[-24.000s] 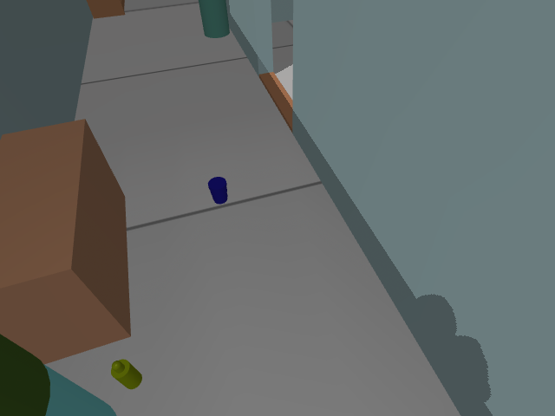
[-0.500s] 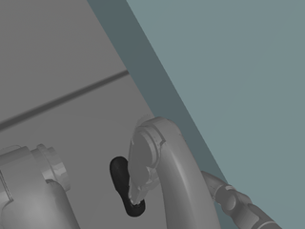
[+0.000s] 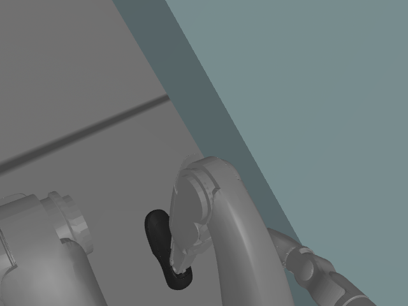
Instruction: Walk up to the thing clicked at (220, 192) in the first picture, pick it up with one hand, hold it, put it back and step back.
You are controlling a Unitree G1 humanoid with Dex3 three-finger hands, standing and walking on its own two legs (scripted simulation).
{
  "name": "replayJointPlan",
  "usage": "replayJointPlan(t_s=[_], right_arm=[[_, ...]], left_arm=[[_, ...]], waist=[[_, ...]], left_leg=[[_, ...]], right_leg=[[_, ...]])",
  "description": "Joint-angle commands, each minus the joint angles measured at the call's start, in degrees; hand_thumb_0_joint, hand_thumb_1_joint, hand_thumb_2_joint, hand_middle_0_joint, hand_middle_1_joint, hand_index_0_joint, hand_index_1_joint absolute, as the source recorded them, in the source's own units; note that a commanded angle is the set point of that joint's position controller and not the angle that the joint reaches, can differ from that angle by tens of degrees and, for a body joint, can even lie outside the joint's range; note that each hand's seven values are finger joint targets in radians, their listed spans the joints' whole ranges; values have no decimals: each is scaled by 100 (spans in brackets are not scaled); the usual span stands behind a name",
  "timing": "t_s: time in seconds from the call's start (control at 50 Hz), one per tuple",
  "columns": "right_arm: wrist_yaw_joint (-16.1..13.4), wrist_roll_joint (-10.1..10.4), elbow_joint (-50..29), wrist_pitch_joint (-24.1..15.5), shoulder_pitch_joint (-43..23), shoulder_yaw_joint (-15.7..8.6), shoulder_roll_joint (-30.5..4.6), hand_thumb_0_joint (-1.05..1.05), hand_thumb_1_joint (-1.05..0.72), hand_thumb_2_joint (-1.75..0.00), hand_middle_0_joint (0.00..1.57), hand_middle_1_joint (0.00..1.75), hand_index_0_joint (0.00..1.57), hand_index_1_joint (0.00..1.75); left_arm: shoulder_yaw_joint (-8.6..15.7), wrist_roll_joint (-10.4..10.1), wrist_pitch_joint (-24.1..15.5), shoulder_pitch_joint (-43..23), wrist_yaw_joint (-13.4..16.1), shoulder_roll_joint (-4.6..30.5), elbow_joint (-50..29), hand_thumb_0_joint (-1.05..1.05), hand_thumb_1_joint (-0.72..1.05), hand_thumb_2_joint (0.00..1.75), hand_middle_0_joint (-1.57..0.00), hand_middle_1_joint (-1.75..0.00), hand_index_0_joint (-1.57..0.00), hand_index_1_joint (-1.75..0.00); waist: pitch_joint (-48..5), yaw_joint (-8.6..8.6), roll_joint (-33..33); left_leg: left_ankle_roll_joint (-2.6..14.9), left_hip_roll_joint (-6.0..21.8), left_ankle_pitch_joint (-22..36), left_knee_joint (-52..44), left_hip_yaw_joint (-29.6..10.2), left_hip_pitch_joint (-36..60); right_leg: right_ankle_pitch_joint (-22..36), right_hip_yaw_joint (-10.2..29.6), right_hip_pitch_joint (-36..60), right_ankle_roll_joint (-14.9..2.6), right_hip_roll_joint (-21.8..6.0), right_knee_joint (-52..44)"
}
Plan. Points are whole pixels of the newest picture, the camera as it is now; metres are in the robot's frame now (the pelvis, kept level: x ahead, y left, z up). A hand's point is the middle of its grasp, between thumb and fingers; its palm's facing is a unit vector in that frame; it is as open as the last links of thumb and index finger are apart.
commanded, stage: withdraw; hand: left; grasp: from the side
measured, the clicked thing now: out of the picture +0.44 +0.32 -0.23
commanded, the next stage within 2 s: rise in 0.40 s
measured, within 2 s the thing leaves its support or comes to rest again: neither
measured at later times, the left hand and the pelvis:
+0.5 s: hand out of the picture +0.39 +0.39 -0.10, palm faces +0.48 -0.88 -0.03, open 17.7 cm; pelvis +0.00 +0.00 +0.01, yaw +2 degrees
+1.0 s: hand out of the picture +0.27 +0.40 +0.02, palm faces +0.38 -0.79 -0.48, open 17.4 cm; pelvis +0.01 -0.02 +0.10, yaw +11 degrees
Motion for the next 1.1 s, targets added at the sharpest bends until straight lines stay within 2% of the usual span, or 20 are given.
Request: replayJointPlan(t_s=[0.0,0.1,0.18,0.24,0.32,0.42,0.44,0.5,0.52,0.56,0.64,0.66,0.7,0.74,0.78,0.84,0.9,0.96,0.98,1.08], right_arm=[[-99,-41,-42,86,157,-751,-2108,0,-93,-91,20,30,20,30],[-128,-38,-59,100,150,-768,-2128,0,-91,-90,20,30,20,30],[-147,15,-52,135,243,-876,-2155,0,-91,-90,20,30,20,30],[-143,96,-19,163,422,-1059,-2098,0,-92,-91,20,30,20,30],[-191,319,-21,180,638,-1403,-1989,0,-91,-90,20,30,20,30],[-215,730,13,104,839,-1791,-1910,0,-90,-90,20,30,20,30],[-216,799,24,91,928,-1825,-1900,0,-89,-90,20,30,20,30],[-205,955,-2,11,891,-1907,-1699,0,-82,-89,20,30,20,30],[-240,1165,225,70,1094,-2201,-1476,0,-90,-92,20,30,20,30],[-245,1271,41,129,1173,-2361,-1470,0,-92,-92,20,30,20,30],[-307,1497,162,237,1530,-2656,-1308,0,-97,-93,20,30,20,30],[-324,1522,184,272,1628,-2714,-1252,0,-99,-93,20,30,20,30],[-354,1604,172,319,1754,-2860,-1131,0,-90,-90,20,30,20,30],[-379,1711,110,352,1794,-3013,-1038,0,-90,-90,20,30,20,30],[-393,1831,45,369,1796,-3193,-935,0,-90,-90,20,30,20,30],[-431,2014,-33,371,1848,-3493,-875,0,-90,-90,20,30,20,30],[-505,2199,-190,385,1932,-3634,-811,0,-90,-90,20,30,20,30],[-622,2315,-366,415,1940,-3677,-658,0,-90,-90,20,30,20,30],[-670,2340,-433,422,1964,-3699,-616,0,-90,-90,20,30,20,30],[-926,2408,-551,291,1972,-3693,-399,0,-90,-90,20,30,20,30]], left_arm=[[-55,32,-417,-1125,-8,995,-780,0,-61,10,-21,-14,-21,-14],[73,22,-455,-1112,-115,1214,-1005,0,-59,7,-8,-5,-8,-5],[469,-21,-342,-1024,-190,1628,-1609,0,-61,7,-6,-4,-6,-4],[633,-42,-103,-859,-319,1689,-2153,0,-61,6,-7,-3,-7,-3],[416,-146,452,-633,-742,1209,-2725,0,-61,6,-6,-4,-7,-4],[-163,-472,1147,-341,-1301,243,-2895,0,-61,2,-5,-3,-6,-1],[11,-585,1244,-251,-1353,275,-2913,0,-61,1,-5,-3,-7,-1],[-265,-682,1400,-504,-1539,-95,-3057,0,-53,5,-4,0,-3,0],[27,313,1825,-19,-1230,955,-2443,0,-53,7,-7,-5,-6,-6],[-8,295,2056,-850,-1088,849,-3554,0,-54,7,-7,-5,-6,-5],[313,647,2754,-706,-839,1444,-4045,0,-58,8,-9,-6,-7,-7],[270,713,2907,-668,-804,1371,-4133,0,-58,8,-10,-7,-8,-8],[125,791,3237,-486,-730,1020,-4336,0,-52,8,-6,-6,-5,-6],[183,825,3605,210,-629,832,-4315,0,-52,8,-6,-6,-6,-6],[-143,838,3936,571,-607,255,-4463,0,-50,9,-6,-6,-6,-7],[-540,823,4434,1019,-550,-405,-5012,0,-54,7,-6,-6,-6,-6],[-706,778,4908,1446,-409,-582,-5725,0,-58,4,-5,-5,-5,-5],[-660,718,5240,1780,-235,-423,-6805,0,-54,7,-5,-6,-5,-6],[-603,705,5361,2011,-169,-407,-7005,0,-53,7,-5,-6,-5,-6],[-667,673,5800,2698,111,-671,-7552,0,-55,6,-5,-5,-5,-5]], waist=[[-2986,-723,3421],[-3100,-652,3537],[-3371,-381,3920],[-3839,-200,4276],[-4046,-114,4239],[-3799,-78,3615],[-3833,-9,3516],[-3636,57,3226],[-4036,574,3594],[-4665,511,4053],[-5194,800,4458],[-5305,770,4396],[-5451,821,4345],[-5481,1047,4041],[-5451,1108,3752],[-5756,1207,3546],[-5854,1163,2888],[-6136,1357,2631],[-6386,1404,2507],[-6146,1404,2557]], left_leg=[[-243,405,799,-2067,419,2213],[-254,432,854,-2055,429,2340],[-288,433,899,-2192,501,2510],[-327,408,1210,-2278,620,2778],[-272,349,1119,-2402,815,2612],[-187,271,589,-2587,796,2125],[-169,241,544,-2577,820,2060],[-78,194,-55,-2625,880,1680],[-66,211,-103,-3012,1064,2173],[-109,268,-26,-3200,1086,2537],[-131,214,543,-3412,1297,2937],[-119,187,766,-3363,1367,2958],[-127,167,981,-3473,1449,3141],[-84,107,795,-3669,1546,3012],[-37,70,379,-3943,1603,2864],[-54,65,341,-4343,1584,3322],[38,25,34,-4707,1600,3366],[83,-16,-105,-5139,1722,3588],[85,-27,82,-5216,1789,3783],[93,-43,470,-5791,1986,4463]], right_leg=[[976,-692,1327,-471,136,-802],[989,-665,1330,-466,133,-764],[973,-591,1351,-499,98,-730],[1163,-480,1430,-527,77,-702],[1114,-341,1315,-569,43,-845],[754,-318,673,-589,-31,-884],[726,-309,721,-582,-41,-918],[249,-234,454,-594,-67,-1008],[20,-62,434,-633,-119,-1202],[126,49,416,-638,-133,-1190],[398,255,398,-711,-180,-1208],[544,296,468,-724,-188,-1256],[613,389,424,-745,-231,-1342],[445,461,561,-742,-247,-1567],[133,526,511,-747,-276,-1779],[63,641,404,-754,-324,-2049],[-135,758,937,-699,-339,-2677],[-346,936,1726,-658,-366,-3242],[-225,1002,2077,-655,-373,-3428],[48,1206,2870,-656,-430,-4150]])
